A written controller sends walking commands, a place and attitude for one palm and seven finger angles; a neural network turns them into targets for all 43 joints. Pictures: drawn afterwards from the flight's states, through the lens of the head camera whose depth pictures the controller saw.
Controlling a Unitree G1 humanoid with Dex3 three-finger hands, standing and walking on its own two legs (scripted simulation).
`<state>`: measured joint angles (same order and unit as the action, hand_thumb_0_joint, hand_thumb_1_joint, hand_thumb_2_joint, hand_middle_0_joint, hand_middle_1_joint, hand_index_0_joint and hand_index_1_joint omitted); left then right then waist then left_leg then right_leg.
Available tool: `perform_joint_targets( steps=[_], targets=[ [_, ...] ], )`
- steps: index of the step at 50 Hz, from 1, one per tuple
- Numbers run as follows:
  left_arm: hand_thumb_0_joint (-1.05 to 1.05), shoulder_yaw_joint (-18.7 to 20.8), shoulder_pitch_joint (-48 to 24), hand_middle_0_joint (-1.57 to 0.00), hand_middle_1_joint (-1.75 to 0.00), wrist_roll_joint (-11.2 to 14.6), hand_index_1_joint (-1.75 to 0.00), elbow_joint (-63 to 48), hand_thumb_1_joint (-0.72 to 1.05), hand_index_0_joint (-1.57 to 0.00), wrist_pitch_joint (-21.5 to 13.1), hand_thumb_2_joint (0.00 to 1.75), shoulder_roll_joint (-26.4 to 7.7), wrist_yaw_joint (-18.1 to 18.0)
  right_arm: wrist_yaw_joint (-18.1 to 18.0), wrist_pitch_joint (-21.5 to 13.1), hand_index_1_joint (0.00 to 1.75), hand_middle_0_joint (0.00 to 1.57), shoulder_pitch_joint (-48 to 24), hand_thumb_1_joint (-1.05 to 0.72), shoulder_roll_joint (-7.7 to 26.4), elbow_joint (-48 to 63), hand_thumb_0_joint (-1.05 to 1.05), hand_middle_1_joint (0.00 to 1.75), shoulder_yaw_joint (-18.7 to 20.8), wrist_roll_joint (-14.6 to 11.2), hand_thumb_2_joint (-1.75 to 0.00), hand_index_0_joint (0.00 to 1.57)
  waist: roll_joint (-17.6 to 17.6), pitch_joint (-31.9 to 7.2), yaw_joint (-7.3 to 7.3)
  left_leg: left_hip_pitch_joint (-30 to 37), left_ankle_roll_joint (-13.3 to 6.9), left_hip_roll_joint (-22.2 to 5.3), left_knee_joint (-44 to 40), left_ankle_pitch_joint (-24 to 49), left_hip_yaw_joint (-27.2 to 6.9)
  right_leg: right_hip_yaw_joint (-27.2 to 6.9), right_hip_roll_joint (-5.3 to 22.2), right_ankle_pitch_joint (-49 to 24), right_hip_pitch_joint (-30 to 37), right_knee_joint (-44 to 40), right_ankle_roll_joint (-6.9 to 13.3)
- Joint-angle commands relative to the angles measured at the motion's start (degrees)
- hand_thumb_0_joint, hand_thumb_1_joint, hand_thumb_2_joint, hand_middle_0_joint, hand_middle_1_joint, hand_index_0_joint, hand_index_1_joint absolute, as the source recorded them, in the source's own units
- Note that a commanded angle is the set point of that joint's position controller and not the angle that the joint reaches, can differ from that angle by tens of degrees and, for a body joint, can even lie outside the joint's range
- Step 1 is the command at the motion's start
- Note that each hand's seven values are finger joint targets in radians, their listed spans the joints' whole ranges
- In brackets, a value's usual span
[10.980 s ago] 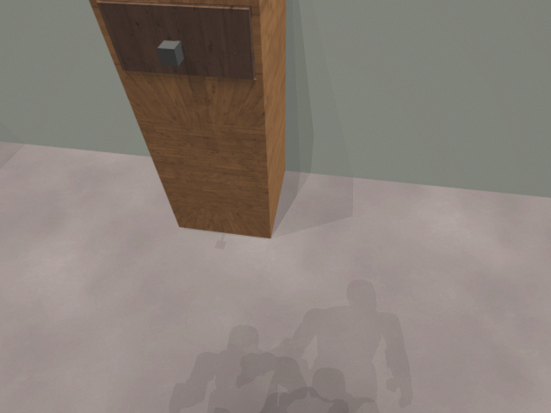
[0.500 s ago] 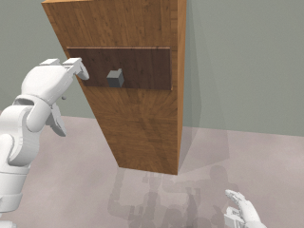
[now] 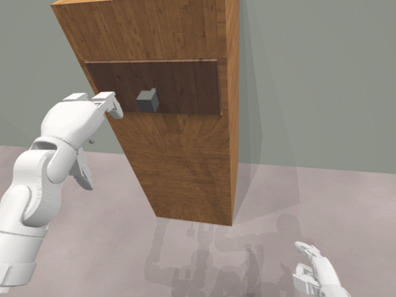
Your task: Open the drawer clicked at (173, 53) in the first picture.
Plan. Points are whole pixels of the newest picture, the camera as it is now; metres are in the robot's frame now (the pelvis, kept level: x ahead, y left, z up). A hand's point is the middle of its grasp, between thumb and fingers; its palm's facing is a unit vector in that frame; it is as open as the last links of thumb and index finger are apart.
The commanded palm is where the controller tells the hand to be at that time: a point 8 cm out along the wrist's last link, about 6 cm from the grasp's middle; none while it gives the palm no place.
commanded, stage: move the hooked fingers above the handle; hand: left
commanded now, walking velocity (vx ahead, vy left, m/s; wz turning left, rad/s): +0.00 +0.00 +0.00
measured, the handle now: (150, 97) +0.60 +0.24 +0.09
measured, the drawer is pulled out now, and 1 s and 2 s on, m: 0.01 0.01 0.00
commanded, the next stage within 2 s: none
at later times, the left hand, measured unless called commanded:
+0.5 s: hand (122, 124) +0.40 +0.22 +0.16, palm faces -0.04 -0.02 -1.00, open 13.9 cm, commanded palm +0.38 +0.25 +0.25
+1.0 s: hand (139, 103) +0.48 +0.21 +0.16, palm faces -0.01 -0.05 -1.00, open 13.8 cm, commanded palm +0.47 +0.26 +0.23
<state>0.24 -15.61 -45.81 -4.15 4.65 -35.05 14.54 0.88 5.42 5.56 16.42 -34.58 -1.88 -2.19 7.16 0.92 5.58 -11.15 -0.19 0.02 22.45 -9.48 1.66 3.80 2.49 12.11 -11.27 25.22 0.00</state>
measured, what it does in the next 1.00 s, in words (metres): stands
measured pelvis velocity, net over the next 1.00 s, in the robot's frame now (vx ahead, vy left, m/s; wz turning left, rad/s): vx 0.04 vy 0.01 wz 0.00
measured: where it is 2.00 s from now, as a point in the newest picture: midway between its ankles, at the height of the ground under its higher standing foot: outside the picture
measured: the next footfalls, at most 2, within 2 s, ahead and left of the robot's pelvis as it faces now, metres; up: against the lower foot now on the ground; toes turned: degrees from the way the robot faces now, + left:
none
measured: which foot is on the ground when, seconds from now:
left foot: down 0.00-1.00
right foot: down 0.00-1.00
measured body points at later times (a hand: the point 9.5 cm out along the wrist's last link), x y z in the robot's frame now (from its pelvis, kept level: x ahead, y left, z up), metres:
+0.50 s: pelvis +0.02 +0.01 +0.00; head +0.05 -0.03 +0.45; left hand +0.39 +0.22 +0.22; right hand +0.20 -0.23 -0.12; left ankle +0.03 +0.12 -0.74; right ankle +0.02 -0.12 -0.74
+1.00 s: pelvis +0.04 +0.01 +0.00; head +0.09 -0.01 +0.44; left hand +0.47 +0.21 +0.21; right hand +0.19 -0.24 -0.13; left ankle +0.03 +0.12 -0.74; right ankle +0.02 -0.12 -0.74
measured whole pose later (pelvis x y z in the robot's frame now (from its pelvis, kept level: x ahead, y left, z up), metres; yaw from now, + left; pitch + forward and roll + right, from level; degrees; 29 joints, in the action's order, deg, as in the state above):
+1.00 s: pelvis +0.04 +0.01 +0.00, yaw +0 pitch +7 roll +0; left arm -4.2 -40.3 -48.7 25.7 -10.8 -33.8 10.2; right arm -2.5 6.9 10.5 15.3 -36.1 0.2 -2.0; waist 3.0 -1.2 0.3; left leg -18.6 -1.1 0.2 26.1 -14.1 1.9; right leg 3.4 2.7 14.9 -17.5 25.9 -0.9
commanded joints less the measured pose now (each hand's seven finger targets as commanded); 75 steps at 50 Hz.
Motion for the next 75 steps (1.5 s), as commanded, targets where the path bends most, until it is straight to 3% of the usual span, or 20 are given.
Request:
perform_joint_targets(
  steps=[1, 6, 11, 16, 21, 27, 31, 36, 39, 42, 46, 49, 53, 55, 58, 61, 64, 67, 72, 75],
  targets=[
    [0.0, 11.0, -22.8, -0.3, -1.2, 0.3, -1.2, -15.8, -0.5, -0.3, -5.6, 0.3, -17.7, -1.9, -1.2, -3.9, 0.3, 0.2, -8.6, -0.9, 5.2, 9.5, 0.0, 0.3, 2.1, 0.8, -0.9, 0.2, -6.2, -15.4, -0.88, 4.5, -1.8, 1.9, -1.9, 4.6, -0.4, -2.1, -2.2, -3.0, 5.8, -4.9, 0.7],
    [0.0, 17.2, -28.1, -0.3, -1.2, 1.9, -1.2, -2.6, -0.5, -0.3, -7.6, 0.3, -21.0, -6.1, -1.9, -3.7, 0.3, 0.2, -6.2, -0.9, 4.9, 6.1, 0.0, 0.3, 2.1, 0.5, -0.9, 0.2, -6.1, -11.2, -0.57, 2.1, -0.9, 1.5, -2.3, 5.7, -0.7, -1.2, -2.3, -2.6, 4.7, -6.1, 1.1],
    [0.0, 7.8, -31.4, -0.3, -1.2, -0.8, -1.2, 5.4, -0.5, -0.3, -4.1, 0.3, -13.5, -6.6, -1.2, -2.6, 0.3, 0.2, -6.0, -0.9, 5.6, 6.1, 0.0, 0.3, 2.5, 0.0, -0.9, 0.2, -2.5, -13.8, -1.76, 1.9, -0.3, 1.6, -1.9, 7.6, 0.1, -1.1, -2.1, -4.9, 4.0, -4.8, 1.6],
    [0.0, -1.6, -33.9, -0.3, -1.2, -3.7, -1.2, 3.3, -0.5, -0.3, -2.6, 0.3, -8.2, -1.9, -1.0, -2.1, 0.3, 0.2, -5.3, -0.9, 6.1, 8.3, 0.0, 0.3, 3.0, -0.2, -0.9, 0.2, -5.9, -18.8, -3.68, 4.1, -1.2, 1.8, -1.0, 8.7, -0.2, -1.5, -2.1, -7.6, 4.3, -4.0, 1.7],
    [0.0, 7.1, -36.6, -0.3, -1.2, -1.2, -1.2, 1.9, -0.5, -0.3, -7.6, 0.3, -16.7, -0.7, -2.1, -1.9, 0.3, 0.2, -2.9, -0.9, 6.7, 7.4, 0.0, 0.3, 3.3, 0.3, -0.9, 0.2, -8.1, -19.8, -3.07, 4.5, -1.9, 1.9, -0.9, 11.7, -0.9, -1.2, -2.3, -11.4, 5.9, -3.6, 1.6],
    [0.0, 17.2, -38.3, -0.3, -1.2, -0.1, -1.2, 6.4, -0.5, -0.3, -11.2, 0.3, -22.4, -8.1, -1.7, -1.8, 0.3, 0.2, 0.0, -0.9, 5.8, 6.0, 0.0, 0.3, 3.8, 0.7, -0.9, 0.2, -3.7, -21.5, -0.28, 2.6, -0.9, 1.4, 0.4, 21.3, -1.3, -0.5, -2.6, -16.2, 7.5, -1.3, 2.2],
    [0.0, 12.0, -36.2, -0.3, -1.2, -2.2, -1.2, 15.9, -0.5, -0.3, -6.3, 0.3, -17.1, -10.3, -0.7, -0.5, 0.3, 0.2, 0.5, -0.9, 6.6, 5.2, 0.0, 0.3, 4.3, 0.3, -0.9, 0.2, -4.9, -19.6, -1.05, 0.8, -0.6, 0.8, 0.5, 20.0, 0.2, -0.5, -2.8, -15.1, 5.4, -1.2, 2.2],
    [0.0, -3.1, -40.4, -0.3, -1.2, -5.6, -1.2, 17.1, -0.5, -0.3, -0.8, 0.3, -7.3, -5.1, -0.8, 1.2, 0.3, 0.2, 0.3, -0.9, 7.3, 7.0, 0.0, 0.3, 4.6, -0.9, -0.9, 0.2, -7.8, -21.3, -4.97, 2.8, -1.5, 1.1, 1.5, 16.7, 0.3, -1.1, -2.8, -13.6, 2.0, -1.6, 1.9],
    [0.0, -4.4, -46.5, -0.3, -1.2, -5.4, -1.2, 14.7, -0.5, -0.3, -3.2, 0.3, -8.9, -2.0, -2.1, 1.0, 0.3, 0.2, 1.8, -0.9, 7.5, 6.8, 0.0, 0.3, 4.6, -0.9, -0.9, 0.2, -8.0, -22.6, -6.75, 5.2, -2.4, 1.7, 2.1, 14.2, -0.7, -1.6, -3.0, -12.6, -0.2, -1.7, 1.7],
    [0.0, -0.9, -53.5, -0.3, -1.2, -3.2, -1.2, 11.9, -0.5, -0.3, -9.0, 0.3, -12.8, -1.6, -3.6, 0.2, 0.3, 0.2, 3.1, -0.9, 7.0, 5.9, 0.0, 0.3, 4.6, -0.5, -0.9, 0.2, -5.6, -24.4, -7.11, 6.8, -2.6, 2.1, 2.7, 15.4, -1.6, -1.6, -3.1, -13.0, -0.3, -1.3, 1.9],
    [0.0, 12.2, -56.8, -0.3, -1.2, -1.7, -1.2, 14.7, -0.5, -0.3, -14.8, 0.3, -24.2, -6.2, -4.4, -0.3, 0.3, 0.2, 6.2, -0.9, 6.9, 4.2, 0.0, 0.3, 4.8, 0.5, -0.9, 0.2, -2.5, -28.2, -4.62, 6.8, -1.8, 1.9, 4.4, 24.0, -1.8, -1.1, -3.5, -17.7, 2.3, 0.3, 2.2],
    [0.0, 13.9, -56.2, -0.3, -1.2, -2.8, -1.2, 26.3, -0.5, -0.3, -14.3, 0.3, -23.4, -11.2, -3.9, 0.1, 0.3, 0.2, 7.4, -0.9, 5.7, 2.4, 0.0, 0.3, 4.5, 0.6, -0.9, 0.2, -4.1, -24.3, -3.73, 1.5, -1.3, 1.3, 4.6, 24.9, -1.0, -0.4, -3.4, -19.1, 2.1, 1.3, 2.1],
    [0.0, 9.8, -54.4, -0.3, -1.2, -7.2, -1.2, 37.6, -0.5, -0.3, -8.1, 0.3, -21.6, -13.7, -2.7, 1.6, 0.3, 0.2, 7.4, -0.9, 6.6, 1.8, 0.0, 0.3, 4.6, 0.7, -0.9, 0.2, -4.3, -26.0, -2.95, -1.7, -0.8, 0.9, 4.7, 25.9, 0.8, -0.8, -3.2, -21.9, 3.9, 2.5, 2.1],
    [0.0, 5.3, -53.8, -0.3, -1.2, -9.7, -1.2, 42.0, -0.5, -0.3, -4.7, 0.3, -19.3, -11.8, -2.3, 2.7, 0.3, 0.2, 7.6, -0.9, 7.5, 2.0, 0.0, 0.3, 4.7, 0.4, -0.9, 0.2, -5.9, -25.8, -4.29, -2.7, -1.0, 0.5, 4.8, 24.0, 1.4, -1.0, -3.1, -22.0, 3.3, 2.4, 1.9],
    [0.0, -3.2, -53.1, -0.3, -1.2, -10.1, -1.2, 40.9, -0.5, -0.3, -3.2, 0.3, -12.0, -6.1, -2.6, 3.8, 0.3, 0.2, 8.4, -0.9, 8.5, 3.6, 0.0, 0.3, 5.6, -0.5, -0.9, 0.2, -9.9, -26.1, -7.52, -1.3, -2.3, 0.6, 5.4, 20.9, 1.5, -1.8, -3.0, -22.2, 1.8, 1.7, 1.3],
    [0.0, -10.7, -61.4, -0.3, -1.2, -6.5, -1.2, 33.2, -0.5, -0.3, -7.8, 0.3, -4.3, -0.3, -4.1, 3.2, 0.3, 0.2, 9.3, -0.9, 8.2, 3.6, 0.0, 0.3, 6.3, -0.6, -0.9, 0.2, -11.2, -24.8, -11.83, 3.1, -3.5, 1.4, 6.2, 19.3, 0.2, -2.1, -3.4, -20.2, -2.9, 0.4, 1.0],
    [0.0, -3.0, -68.9, -0.3, -1.2, -3.2, -1.2, 28.1, -0.5, -0.3, -15.1, 0.3, -12.6, 0.9, -5.7, 2.2, 0.3, 0.2, 11.4, -0.9, 8.2, 1.6, 0.0, 0.3, 6.6, -0.3, -0.9, 0.2, -5.4, -28.1, -11.27, 6.7, -3.4, 2.0, 7.0, 19.6, -1.0, -2.8, -3.5, -18.5, -4.3, 1.0, 1.3],
    [0.0, 6.7, -74.7, -0.3, -1.2, -1.2, -1.2, 26.3, -0.5, -0.3, -21.6, 0.3, -21.6, -2.7, -6.1, 1.1, 0.3, 0.2, 14.4, -0.9, 7.8, -0.3, 0.0, 0.3, 7.0, 0.6, -0.9, 0.2, -1.2, -31.6, -9.72, 8.2, -2.4, 1.8, 8.2, 25.4, -2.1, -2.3, -4.2, -19.1, -5.1, 2.2, 2.0],
    [0.0, 7.5, -69.0, -0.3, -1.2, -7.1, -1.2, 47.8, -0.5, -0.3, -15.8, 0.3, -22.6, -13.5, -4.0, 1.3, 0.3, 0.2, 16.2, -0.9, 7.8, -1.9, 0.0, 0.3, 5.8, 0.2, -0.9, 0.2, -3.7, -22.0, -8.65, -6.2, -0.8, 0.9, 8.3, 20.2, -0.7, -1.1, -4.5, -15.3, -8.6, 4.2, 2.3],
    [0.0, 6.7, -67.7, -0.3, -1.2, -12.0, -1.2, 55.2, -0.5, -0.3, -9.5, 0.3, -25.5, -15.9, -3.5, 2.1, 0.3, 0.2, 16.3, -0.9, 8.4, -1.2, 0.0, 0.3, 5.4, 0.6, -0.9, 0.2, -3.4, -27.6, -7.28, -9.7, -0.7, 0.9, 8.7, 18.7, 1.1, -2.0, -3.9, -17.4, -3.7, 5.5, 2.1]
  ],
)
